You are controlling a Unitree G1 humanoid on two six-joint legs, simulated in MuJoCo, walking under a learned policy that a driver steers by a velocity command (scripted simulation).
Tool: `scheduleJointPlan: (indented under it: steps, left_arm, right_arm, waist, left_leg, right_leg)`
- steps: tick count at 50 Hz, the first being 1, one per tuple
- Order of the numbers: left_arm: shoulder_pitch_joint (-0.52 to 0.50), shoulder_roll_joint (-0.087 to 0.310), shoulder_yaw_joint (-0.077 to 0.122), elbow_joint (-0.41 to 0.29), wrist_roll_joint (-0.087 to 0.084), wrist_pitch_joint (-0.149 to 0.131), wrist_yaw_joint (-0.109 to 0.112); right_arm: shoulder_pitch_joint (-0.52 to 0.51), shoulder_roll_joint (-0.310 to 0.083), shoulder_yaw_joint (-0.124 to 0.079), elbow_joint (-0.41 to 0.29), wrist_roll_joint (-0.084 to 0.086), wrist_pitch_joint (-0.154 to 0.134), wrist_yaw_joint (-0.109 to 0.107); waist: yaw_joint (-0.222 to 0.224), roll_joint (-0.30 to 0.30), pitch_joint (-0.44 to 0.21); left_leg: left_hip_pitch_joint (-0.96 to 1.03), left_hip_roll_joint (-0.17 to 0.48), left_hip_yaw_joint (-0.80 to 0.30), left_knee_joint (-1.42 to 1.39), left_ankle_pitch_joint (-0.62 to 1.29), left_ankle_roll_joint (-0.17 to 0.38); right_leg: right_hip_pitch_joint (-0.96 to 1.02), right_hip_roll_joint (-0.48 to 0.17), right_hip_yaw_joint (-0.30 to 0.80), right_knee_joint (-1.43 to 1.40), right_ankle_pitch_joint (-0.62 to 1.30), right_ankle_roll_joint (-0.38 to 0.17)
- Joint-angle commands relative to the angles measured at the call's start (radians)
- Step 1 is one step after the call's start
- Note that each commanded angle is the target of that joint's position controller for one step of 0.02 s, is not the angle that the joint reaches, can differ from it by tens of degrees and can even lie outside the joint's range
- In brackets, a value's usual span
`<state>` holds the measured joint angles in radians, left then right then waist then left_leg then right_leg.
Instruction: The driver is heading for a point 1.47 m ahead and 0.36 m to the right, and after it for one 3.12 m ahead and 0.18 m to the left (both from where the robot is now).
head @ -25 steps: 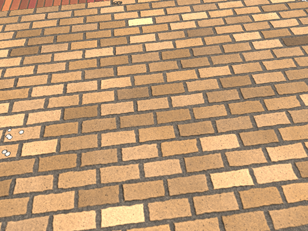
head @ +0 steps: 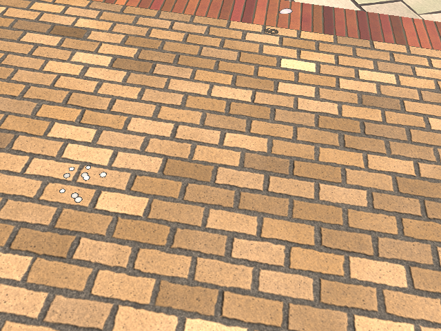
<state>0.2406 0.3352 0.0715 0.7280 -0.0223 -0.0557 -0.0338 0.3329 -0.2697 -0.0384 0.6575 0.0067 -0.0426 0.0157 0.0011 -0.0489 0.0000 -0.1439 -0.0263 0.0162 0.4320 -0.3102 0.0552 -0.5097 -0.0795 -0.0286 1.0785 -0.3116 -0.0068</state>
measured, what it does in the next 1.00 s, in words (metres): walks ahead, turning right: right foot, then left foot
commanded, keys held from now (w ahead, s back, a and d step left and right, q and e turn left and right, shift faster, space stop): w+e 0.36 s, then e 0.42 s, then no key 0.22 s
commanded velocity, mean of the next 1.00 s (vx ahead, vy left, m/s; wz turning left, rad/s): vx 0.27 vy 0.00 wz -0.39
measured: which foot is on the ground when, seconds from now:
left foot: down 0.00-0.36, up 0.38-0.76, down 0.78-1.00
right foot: up 0.00-0.32, down 0.34-0.78, up 0.80-1.00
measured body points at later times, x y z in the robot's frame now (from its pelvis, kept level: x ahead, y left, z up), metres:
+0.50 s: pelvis +0.26 -0.03 -0.01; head +0.31 -0.04 +0.44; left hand +0.48 +0.20 -0.11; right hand +0.32 -0.33 -0.11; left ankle +0.20 +0.13 -0.64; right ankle +0.31 -0.10 -0.74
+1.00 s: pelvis +0.42 -0.01 -0.01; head +0.46 -0.02 +0.44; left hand +0.68 +0.16 -0.11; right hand +0.43 -0.31 -0.09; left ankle +0.53 +0.06 -0.74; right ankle +0.32 -0.12 -0.68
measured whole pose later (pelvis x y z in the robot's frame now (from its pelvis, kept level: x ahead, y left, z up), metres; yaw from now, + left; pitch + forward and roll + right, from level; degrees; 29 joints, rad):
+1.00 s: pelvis +0.42 -0.01 -0.01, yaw -29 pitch +1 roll -1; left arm 0.17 0.32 0.06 0.69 -0.01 0.06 0.04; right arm 0.17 -0.25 -0.02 0.66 -0.02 -0.02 -0.02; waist -0.01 -0.03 0.06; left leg -0.35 -0.01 -0.03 0.47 -0.14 0.01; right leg -0.43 0.04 0.09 1.00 -0.49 0.09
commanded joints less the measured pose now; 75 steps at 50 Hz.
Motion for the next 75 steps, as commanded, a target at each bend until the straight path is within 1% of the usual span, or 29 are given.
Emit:
scheduleJointPlan:
  steps: [1, 6, 11, 14, 16, 17, 18, 19, 20, 21, 23, 26, 30, 35, 38, 39, 40, 41, 42, 44, 49, 52, 55, 57, 58, 59, 63, 69, 75]
  left_arm:
    - [-0.086, 0.083, 0.015, -0.068, 0.003, -0.024, -0.014]
    - [-0.168, 0.028, -0.011, -0.086, -0.01, -0.016, -0.017]
    - [-0.294, -0.003, -0.033, -0.137, -0.007, -0.032, -0.051]
    - [-0.265, 0.027, -0.022, -0.149, -0.002, -0.033, -0.062]
    - [-0.1, 0.088, 0.007, -0.119, -0.005, -0.02, -0.052]
    - [0.047, 0.129, 0.03, -0.093, -0.007, -0.014, -0.037]
    - [0.189, 0.184, 0.045, -0.073, -0.005, 0.002, -0.014]
    - [0.149, 0.248, 0.056, -0.102, 0.0, -0.005, -0.012]
    - [0.138, 0.171, 0.043, -0.111, 0.008, -0.002, -0.003]
    - [0.076, 0.144, 0.032, -0.123, 0.018, -0.004, 0.005]
    - [-0.032, 0.105, 0.023, -0.14, 0.01, -0.011, 0.008]
    - [-0.076, 0.109, 0.022, -0.137, 0.02, -0.008, 0.021]
    - [-0.08, 0.143, 0.034, -0.113, 0.008, 0.023, 0.042]
    - [-0.047, 0.136, 0.033, -0.098, -0.004, 0.071, 0.064]
    - [-0.091, 0.11, 0.025, -0.116, -0.004, 0.078, 0.067]
    - [-0.073, 0.069, 0.012, -0.123, 0.003, 0.074, 0.065]
    - [0.026, -0.001, -0.008, -0.12, 0.031, 0.068, 0.061]
    - [0.095, 0.046, -0.003, -0.13, 0.014, 0.067, 0.058]
    - [0.115, 0.126, 0.02, -0.092, 0.011, 0.073, 0.062]
    - [0.037, 0.133, 0.031, -0.07, 0.001, 0.107, 0.075]
    - [-0.003, 0.023, -0.005, -0.088, 0.012, 0.113, 0.071]
    - [-0.033, 0.027, -0.01, -0.09, 0.014, 0.108, 0.061]
    - [0.019, 0.022, -0.007, -0.057, 0.018, 0.103, 0.048]
    - [0.014, 0.078, -0.004, -0.071, 0.046, 0.1, 0.052]
    - [-0.024, 0.086, -0.005, -0.049, 0.056, 0.096, 0.049]
    - [-0.082, 0.015, -0.022, -0.072, 0.059, 0.084, 0.043]
    - [-0.032, 0.094, 0.006, -0.049, 0.041, 0.058, 0.063]
    - [-0.043, 0.097, 0.023, -0.069, 0.027, 0.066, 0.092]
    - [-0.1, 0.102, 0.035, -0.066, -0.01, 0.092, 0.086]
  right_arm:
    - [-0.004, -0.157, -0.038, -0.05, -0.017, -0.03, -0.017]
    - [0.013, -0.156, -0.034, -0.007, -0.025, -0.04, -0.028]
    - [0.076, -0.179, -0.041, 0.06, -0.007, -0.039, -0.038]
    - [0.07, -0.208, -0.048, 0.073, -0.009, -0.021, -0.052]
    - [0.056, -0.234, -0.055, 0.065, -0.017, 0.001, -0.067]
    - [0.031, -0.239, -0.055, 0.056, -0.014, 0.004, -0.068]
    - [0.049, -0.197, -0.038, 0.033, -0.033, -0.009, -0.066]
    - [0.173, -0.062, 0.004, 0.004, -0.032, -0.035, -0.039]
    - [0.048, -0.184, -0.018, -0.012, -0.001, -0.072, -0.019]
    - [-0.054, -0.201, -0.023, -0.055, 0.034, -0.085, -0.014]
    - [-0.079, -0.19, -0.023, -0.06, -0.007, -0.081, -0.028]
    - [-0.012, -0.155, -0.015, -0.041, -0.027, -0.044, -0.035]
    - [-0.063, -0.106, 0.002, -0.053, -0.033, -0.022, -0.051]
    - [-0.192, -0.124, -0.007, -0.088, -0.01, -0.018, -0.037]
    - [-0.147, -0.151, -0.03, -0.08, -0.011, -0.036, -0.032]
    - [-0.123, -0.184, -0.039, -0.08, -0.024, -0.043, -0.038]
    - [-0.13, -0.236, -0.046, -0.101, -0.041, -0.036, -0.048]
    - [-0.089, -0.232, -0.051, -0.071, -0.063, -0.017, -0.041]
    - [-0.114, -0.181, -0.041, -0.09, -0.043, -0.013, -0.035]
    - [-0.163, -0.12, -0.022, -0.097, -0.031, -0.001, -0.031]
    - [-0.204, -0.11, -0.02, -0.063, -0.028, 0.02, -0.036]
    - [-0.172, -0.138, -0.031, -0.04, -0.017, 0.03, -0.035]
    - [-0.179, -0.135, -0.028, -0.024, 0.0, 0.038, -0.034]
    - [-0.11, -0.085, -0.01, 0.002, -0.016, 0.023, -0.025]
    - [-0.095, -0.026, 0.003, -0.009, -0.027, 0.015, -0.02]
    - [-0.154, -0.067, -0.004, -0.003, -0.035, 0.016, -0.021]
    - [-0.18, -0.128, -0.033, -0.013, -0.007, 0.032, -0.032]
    - [-0.164, -0.091, -0.043, -0.046, 0.007, 0.051, -0.01]
    - [-0.067, -0.117, -0.059, -0.038, 0.015, 0.063, 0.014]
  waist:
    - [-0.032, 0.16, 0.064]
    - [-0.061, 0.127, 0.109]
    - [-0.098, 0.104, 0.151]
    - [-0.052, 0.155, 0.063]
    - [0.042, 0.196, -0.066]
    - [0.128, 0.166, -0.14]
    - [0.17, 0.035, -0.245]
    - [0.053, -0.221, -0.391]
    - [0.133, -0.045, -0.42]
    - [0.111, 0.001, -0.254]
    - [0.019, 0.127, -0.074]
    - [-0.041, 0.056, -0.027]
    - [-0.029, 0.001, -0.095]
    - [0.02, -0.062, -0.125]
    - [-0.028, -0.094, -0.11]
    - [-0.027, -0.055, -0.133]
    - [0.032, 0.164, -0.191]
    - [0.059, 0.369, -0.224]
    - [0.04, 0.25, -0.194]
    - [0.018, 0.132, -0.123]
    - [0.017, 0.223, -0.094]
    - [-0.018, 0.25, -0.114]
    - [0.018, 0.226, -0.091]
    - [-0.006, 0.08, -0.085]
    - [-0.06, -0.134, -0.071]
    - [-0.031, -0.101, -0.024]
    - [0.002, -0.108, 0.059]
    - [0.028, -0.079, 0.032]
    - [-0.022, -0.043, -0.058]
  left_leg:
    - [0.168, 0.251, -0.218, -0.266, 0.271, 0.141]
    - [0.091, 0.198, -0.006, -0.322, 0.357, 0.091]
    - [0.19, 0.247, 0.062, -0.32, 0.512, 0.065]
    - [0.31, 0.264, 0.097, -0.158, 1.001, 0.039]
    - [0.346, 0.259, 0.112, 0.099, 1.288, 0.02]
    - [0.226, 0.235, 0.131, 0.316, 1.251, 0.002]
    - [-0.051, 0.178, 0.115, 0.625, 0.77, -0.02]
    - [-0.495, -0.068, -0.013, 1.065, -0.255, -0.112]
    - [-0.564, -0.034, -0.19, 1.116, -0.224, -0.088]
    - [-0.575, 0.018, -0.187, 1.049, -0.162, -0.074]
    - [-0.513, 0.083, -0.138, 0.879, -0.118, -0.083]
    - [-0.391, 0.091, -0.103, 0.737, -0.077, -0.135]
    - [-0.297, 0.034, -0.063, 0.454, 0.109, -0.177]
    - [-0.261, -0.014, -0.105, 0.22, 0.208, -0.168]
    - [-0.166, -0.003, -0.123, 0.0, 0.279, -0.117]
    - [-0.052, 0.1, -0.179, -0.057, 0.411, -0.07]
    - [0.115, 0.331, -0.378, -0.011, 0.777, 0.033]
    - [0.167, 0.463, -0.659, -0.065, 0.749, 0.201]
    - [0.135, 0.426, -0.642, -0.07, 0.597, 0.214]
    - [0.042, 0.306, -0.417, -0.058, 0.44, 0.142]
    - [-0.065, 0.207, -0.224, -0.092, 0.433, 0.14]
    - [-0.031, 0.235, -0.25, -0.082, 0.387, 0.164]
    - [-0.097, 0.215, -0.239, -0.057, 0.257, 0.127]
    - [-0.239, 0.141, -0.171, 0.024, 0.091, 0.005]
    - [-0.168, 0.047, -0.058, 0.031, -0.014, -0.059]
    - [-0.098, 0.055, -0.068, 0.042, 0.038, -0.089]
    - [-0.21, 0.028, -0.067, 0.128, 0.112, -0.075]
    - [-0.425, 0.073, -0.047, 0.479, -0.258, -0.081]
    - [-0.122, 0.001, 0.061, 0.091, 0.12, -0.048]
  right_leg:
    - [-0.303, -0.048, 0.043, -0.001, 0.179, 0.014]
    - [-0.225, 0.016, 0.042, -0.269, 0.381, 0.037]
    - [-0.194, 0.054, -0.014, -0.497, 0.423, -0.014]
    - [-0.111, 0.124, -0.073, -0.52, 0.31, -0.073]
    - [0.07, 0.182, -0.099, -0.497, 0.217, -0.121]
    - [0.312, 0.192, -0.073, -0.551, 0.27, -0.16]
    - [0.649, 0.037, 0.16, -0.532, 0.26, -0.219]
    - [1.005, -0.265, 0.781, -0.603, 0.184, -0.471]
    - [0.949, -0.253, 0.825, -0.732, 0.161, -0.436]
    - [0.795, -0.22, 0.648, -0.745, 0.269, -0.378]
    - [0.487, -0.136, 0.44, -0.756, 0.601, -0.331]
    - [0.248, -0.069, 0.32, -0.797, 0.784, -0.328]
    - [0.166, 0.019, 0.223, -0.731, 0.823, -0.253]
    - [0.237, 0.017, 0.347, -0.647, 0.514, -0.184]
    - [0.286, 0.029, 0.44, -0.542, 0.377, -0.132]
    - [0.247, 0.074, 0.415, -0.442, 0.245, -0.088]
    - [0.118, 0.179, 0.284, -0.219, -0.217, -0.03]
    - [-0.038, 0.227, 0.194, -0.046, -0.418, 0.018]
    - [-0.058, 0.174, 0.22, 0.092, -0.361, 0.054]
    - [-0.06, 0.147, 0.194, 0.165, -0.25, 0.088]
    - [0.11, 0.111, 0.09, -0.129, -0.174, 0.108]
    - [0.19, 0.091, 0.064, -0.326, -0.131, 0.086]
    - [0.327, 0.106, 0.027, -0.612, 0.071, 0.034]
    - [0.468, -0.034, 0.194, -0.706, 0.225, -0.045]
    - [0.3, -0.109, 0.247, -0.719, 0.114, -0.117]
    - [0.21, -0.088, 0.236, -0.755, -0.038, -0.121]
    - [0.244, -0.089, 0.207, -0.748, 0.019, -0.096]
    - [0.396, -0.283, 0.272, -0.685, 0.568, -0.249]
    - [0.357, -0.167, 0.04, -0.474, 0.557, -0.121]
Velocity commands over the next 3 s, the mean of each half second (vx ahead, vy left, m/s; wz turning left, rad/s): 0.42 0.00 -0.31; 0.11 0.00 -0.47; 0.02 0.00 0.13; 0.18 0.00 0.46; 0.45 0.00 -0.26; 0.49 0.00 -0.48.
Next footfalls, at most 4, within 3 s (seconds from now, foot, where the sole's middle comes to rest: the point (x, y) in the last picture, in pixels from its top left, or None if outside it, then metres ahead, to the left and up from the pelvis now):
0.34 right None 0.35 -0.11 -0.78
0.78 left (202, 310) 0.57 0.04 -0.78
1.12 right None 0.38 -0.15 -0.78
1.52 left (196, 322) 0.53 0.05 -0.78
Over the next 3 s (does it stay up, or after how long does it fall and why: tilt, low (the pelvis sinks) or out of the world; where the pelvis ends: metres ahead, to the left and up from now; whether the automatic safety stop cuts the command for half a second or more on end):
stays up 0.94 -0.21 -0.03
